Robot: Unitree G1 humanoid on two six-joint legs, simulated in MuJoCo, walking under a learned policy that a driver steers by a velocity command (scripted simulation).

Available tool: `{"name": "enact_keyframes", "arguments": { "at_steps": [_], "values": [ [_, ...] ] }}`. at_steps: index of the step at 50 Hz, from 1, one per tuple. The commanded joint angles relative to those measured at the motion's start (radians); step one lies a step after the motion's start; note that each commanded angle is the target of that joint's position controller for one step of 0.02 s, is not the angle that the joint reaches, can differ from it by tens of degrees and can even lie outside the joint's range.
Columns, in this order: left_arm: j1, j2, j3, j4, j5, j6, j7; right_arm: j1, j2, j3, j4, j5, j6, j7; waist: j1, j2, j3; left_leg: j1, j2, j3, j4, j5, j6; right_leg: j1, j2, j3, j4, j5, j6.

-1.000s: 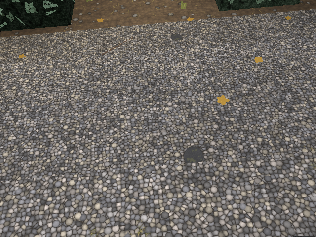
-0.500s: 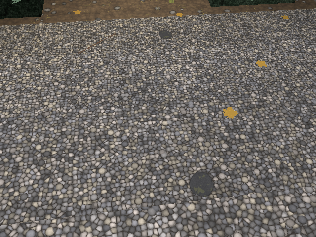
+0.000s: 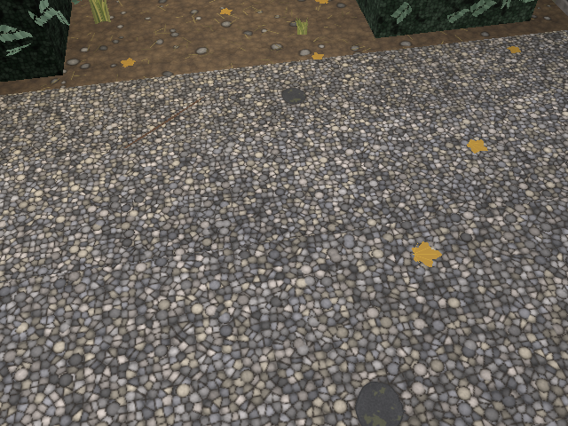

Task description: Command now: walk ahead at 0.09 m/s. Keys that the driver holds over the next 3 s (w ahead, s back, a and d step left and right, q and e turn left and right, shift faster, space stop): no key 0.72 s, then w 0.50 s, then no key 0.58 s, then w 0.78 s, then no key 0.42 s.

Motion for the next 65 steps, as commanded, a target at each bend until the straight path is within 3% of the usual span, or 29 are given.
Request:
{"name": "enact_keyframes", "arguments": {
  "at_steps": [1, 2, 3, 4, 5, 7, 9, 13, 19, 26, 36, 37, 39, 41, 42, 43, 45, 48, 49, 50, 51, 52, 53, 55, 56, 58, 61, 63, 65],
  "values": [
    [-0.074, 0.113, 0.03, -0.048, -0.018, -0.005, 0.017, 0.184, -0.032, -0.008, 0.021, -0.024, 0.011, -0.005, -0.071, -0.143, -0.141, 0.255, -0.022, 0.051, -0.18, 0.224, 0.016, -0.025, -0.171, 0.172, -0.211, -0.253, -0.1],
    [-0.053, 0.098, 0.025, -0.027, -0.018, -0.005, 0.019, 0.167, -0.037, -0.007, 0.013, -0.042, 0.011, -0.004, -0.064, -0.122, -0.116, 0.261, -0.01, 0.036, -0.208, 0.236, 0.029, -0.044, -0.149, 0.164, -0.21, -0.367, -0.059],
    [-0.037, 0.099, 0.026, -0.008, -0.015, -0.003, 0.022, 0.144, -0.057, -0.008, -0.004, -0.047, 0.013, -0.006, -0.054, -0.091, -0.064, 0.224, 0.019, 0.006, -0.268, 0.18, 0.047, -0.047, -0.126, 0.157, -0.191, -0.443, -0.024],
    [-0.005, 0.112, 0.032, -0.006, -0.02, 0.002, 0.029, 0.105, -0.122, -0.02, -0.015, -0.035, 0.01, -0.013, -0.009, 0.007, 0.004, 0.064, 0.039, -0.039, -0.339, -0.027, 0.073, 0.022, -0.076, 0.108, -0.163, -0.43, 0.007],
    [0.002, 0.114, 0.032, 0.002, -0.021, 0.002, 0.037, 0.06, -0.132, -0.024, -0.018, -0.023, -0.001, -0.017, 0.007, 0.083, 0.044, -0.043, 0.041, -0.06, -0.392, -0.14, 0.082, 0.104, -0.058, 0.081, -0.11, -0.348, 0.024],
    [0.026, 0.102, 0.032, 0.025, -0.017, -0.002, 0.047, 0.012, -0.086, -0.01, -0.014, -0.02, -0.023, -0.021, 0.027, 0.127, 0.045, -0.065, 0.045, -0.07, -0.434, -0.084, 0.066, 0.192, -0.053, 0.06, -0.046, -0.178, 0.024],
    [0.054, 0.102, 0.034, 0.05, -0.012, -0.003, 0.048, 0.02, -0.074, -0.007, -0.005, -0.011, -0.04, -0.018, 0.022, 0.085, 0.022, -0.012, 0.04, -0.066, -0.42, 0.023, 0.06, 0.213, -0.052, 0.05, -0.021, -0.064, 0.019],
    [0.058, 0.095, 0.032, 0.085, -0.024, -0.002, 0.047, 0.062, -0.077, -0.007, 0.024, 0.0, -0.045, -0.016, 0.005, 0.019, -0.02, 0.087, 0.026, -0.046, -0.372, 0.242, 0.071, 0.24, -0.063, 0.056, -0.018, 0.071, 0.021],
    [0.062, 0.119, 0.035, 0.137, -0.034, 0.002, 0.049, 0.075, -0.072, -0.007, 0.059, 0.005, -0.035, -0.017, -0.001, -0.01, -0.045, 0.184, 0.014, -0.024, -0.337, 0.498, 0.078, 0.259, -0.071, 0.054, -0.009, 0.169, 0.025],
    [0.044, 0.135, 0.033, 0.187, -0.038, 0.015, 0.059, 0.064, -0.069, -0.007, 0.089, 0.004, -0.026, -0.015, 0.003, -0.003, -0.038, 0.213, 0.007, -0.019, -0.351, 0.583, 0.08, 0.28, -0.072, 0.05, -0.016, 0.171, 0.033],
    [0.016, 0.139, 0.027, 0.246, -0.038, 0.026, 0.067, 0.081, -0.057, -0.006, 0.136, 0.0, -0.02, -0.02, 0.008, 0.0, -0.003, 0.214, -0.004, -0.01, -0.392, 0.496, 0.077, 0.284, -0.073, 0.041, -0.052, 0.11, 0.04],
    [0.031, 0.128, 0.024, 0.261, -0.036, 0.027, 0.066, 0.101, -0.049, -0.004, 0.149, -0.001, -0.02, -0.021, 0.008, 0.006, -0.022, 0.222, -0.01, -0.006, -0.407, 0.384, 0.08, 0.292, -0.061, 0.025, -0.05, 0.021, 0.041],
    [0.014, 0.129, 0.025, 0.264, -0.042, 0.028, 0.066, 0.114, -0.089, -0.017, 0.153, 0.01, -0.017, -0.025, -0.004, 0.051, 0.019, 0.194, 0.011, -0.057, -0.457, 0.013, 0.13, 0.218, -0.008, -0.041, 0.035, -0.257, 0.039],
    [-0.062, 0.134, 0.024, 0.231, -0.045, 0.01, 0.061, 0.132, -0.156, -0.038, 0.139, 0.019, -0.026, -0.028, -0.034, 0.111, 0.122, 0.17, 0.148, -0.243, -0.575, -0.306, 0.212, 0.042, -0.007, -0.061, 0.159, -0.342, 0.027],
    [-0.103, 0.126, 0.02, 0.21, -0.05, -0.006, 0.056, 0.138, -0.175, -0.047, 0.137, 0.018, -0.036, -0.03, -0.046, 0.134, 0.17, 0.151, 0.215, -0.331, -0.612, -0.327, 0.249, -0.013, -0.04, -0.036, 0.22, -0.325, 0.014],
    [-0.111, 0.125, 0.02, 0.202, -0.055, -0.024, 0.047, 0.142, -0.163, -0.048, 0.136, 0.014, -0.048, -0.031, -0.046, 0.142, 0.191, 0.166, 0.25, -0.368, -0.62, -0.277, 0.271, -0.069, -0.071, -0.011, 0.271, -0.333, 0.002],
    [-0.087, 0.128, 0.023, 0.205, -0.061, -0.057, 0.027, 0.144, -0.141, -0.045, 0.129, 0.013, -0.073, -0.026, -0.034, 0.133, 0.192, 0.235, 0.274, -0.358, -0.591, -0.114, 0.278, -0.14, -0.113, 0.02, 0.286, -0.372, -0.024],
    [0.048, 0.129, 0.033, 0.261, -0.066, -0.08, 0.009, 0.075, -0.135, -0.044, 0.108, 0.039, -0.076, -0.01, 0.048, 0.091, 0.115, 0.126, 0.176, -0.19, -0.495, 0.001, 0.211, 0.175, -0.063, -0.057, 0.022, -0.189, -0.033],
    [0.159, 0.143, 0.046, 0.307, -0.058, -0.077, 0.01, 0.059, -0.132, -0.042, 0.097, 0.034, -0.075, -0.007, 0.085, 0.061, 0.067, 0.029, 0.12, -0.134, -0.41, 0.059, 0.188, 0.352, -0.033, -0.058, 0.02, -0.157, -0.028],
    [0.3, 0.208, 0.068, 0.339, -0.051, -0.079, 0.009, 0.017, -0.091, -0.025, 0.074, 0.024, -0.08, -0.002, 0.142, -0.105, 0.017, -0.097, 0.025, -0.02, -0.157, 0.154, 0.133, 0.502, -0.167, 0.162, -0.103, -0.232, -0.084],
    [0.412, 0.3, 0.087, 0.358, -0.047, -0.088, -0.007, 0.005, -0.033, -0.011, 0.026, 0.016, -0.095, -0.003, 0.17, -0.351, -0.06, -0.261, -0.104, 0.06, 0.178, -0.039, 0.082, 0.632, -0.384, 0.597, -0.283, -0.348, -0.228],
    [0.334, 0.228, 0.058, 0.337, -0.03, -0.102, -0.013, -0.001, -0.093, -0.028, 0.022, 0.027, -0.114, 0.001, 0.121, -0.208, -0.016, -0.334, -0.066, -0.055, 0.342, -0.089, 0.094, 0.578, -0.418, 0.665, -0.3, -0.374, -0.247],
    [0.243, 0.196, 0.047, 0.308, -0.03, -0.112, -0.014, 0.024, -0.111, -0.034, 0.03, 0.047, -0.127, 0.009, 0.073, -0.157, 0.041, -0.349, -0.019, -0.082, 0.386, -0.003, 0.113, 0.516, -0.391, 0.545, -0.294, -0.289, -0.216],
    [0.17, 0.17, 0.035, 0.275, -0.038, -0.119, -0.019, 0.042, -0.11, -0.04, 0.051, 0.041, -0.132, 0.005, 0.041, -0.104, 0.056, -0.319, 0.049, -0.057, 0.348, 0.142, 0.121, 0.468, -0.333, 0.358, -0.299, -0.049, -0.164],
    [0.179, 0.135, 0.022, 0.282, -0.038, -0.115, -0.017, 0.027, -0.126, -0.051, 0.048, 0.037, -0.127, 0.003, 0.034, -0.098, 0.051, -0.284, 0.071, -0.04, 0.298, 0.186, 0.124, 0.448, -0.296, 0.267, -0.302, 0.067, -0.143],
    [0.241, 0.112, 0.012, 0.308, -0.034, -0.107, -0.009, -0.029, -0.104, -0.056, 0.023, 0.035, -0.113, 0.011, 0.04, -0.102, 0.034, -0.286, 0.076, -0.01, 0.202, 0.225, 0.11, 0.478, -0.267, 0.203, -0.305, 0.178, -0.134],
    [0.279, 0.168, 0.021, 0.318, -0.022, -0.093, 0.011, -0.108, -0.054, -0.044, -0.02, 0.025, -0.093, 0.023, 0.05, -0.087, 0.027, -0.285, 0.065, 0.017, 0.105, 0.308, 0.074, 0.451, -0.267, 0.159, -0.312, 0.307, -0.155],
    [0.283, 0.179, 0.023, 0.316, 0.005, -0.088, 0.014, -0.053, -0.054, -0.05, 0.005, 0.018, -0.083, 0.039, 0.021, -0.08, -0.005, -0.201, 0.046, 0.033, 0.192, 0.403, 0.065, 0.367, -0.267, 0.094, -0.238, 0.487, -0.163],
    [0.296, 0.156, 0.013, 0.305, -0.009, -0.087, 0.017, -0.077, -0.076, -0.06, -0.008, 0.022, -0.082, 0.048, 0.026, -0.072, 0.023, -0.29, 0.049, 0.021, 0.186, 0.461, 0.077, 0.376, -0.254, 0.085, -0.199, 0.474, -0.165]
  ]
}}
Next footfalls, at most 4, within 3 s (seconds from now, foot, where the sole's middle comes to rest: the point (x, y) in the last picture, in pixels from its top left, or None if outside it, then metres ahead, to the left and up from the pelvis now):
0.06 left None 0.07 0.15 -0.77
1.64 left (227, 410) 0.58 0.19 -0.95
2.12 right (312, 392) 0.63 -0.04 -0.95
2.62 left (235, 288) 0.96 0.18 -0.95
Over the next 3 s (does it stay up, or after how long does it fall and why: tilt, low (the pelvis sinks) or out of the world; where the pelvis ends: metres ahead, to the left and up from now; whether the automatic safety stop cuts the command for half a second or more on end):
stays up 0.92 0.09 -0.17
